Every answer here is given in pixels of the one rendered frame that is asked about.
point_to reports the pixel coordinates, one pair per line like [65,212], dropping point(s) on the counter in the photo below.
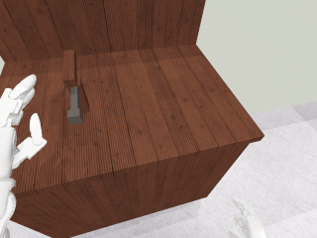
[160,127]

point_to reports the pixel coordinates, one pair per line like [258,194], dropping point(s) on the robot left forearm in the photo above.
[8,203]

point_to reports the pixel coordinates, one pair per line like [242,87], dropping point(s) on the left robot hand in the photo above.
[12,102]

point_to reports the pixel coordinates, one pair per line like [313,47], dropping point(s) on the right robot hand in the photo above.
[252,226]

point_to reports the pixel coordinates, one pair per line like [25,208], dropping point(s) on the tap lever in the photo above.
[74,115]

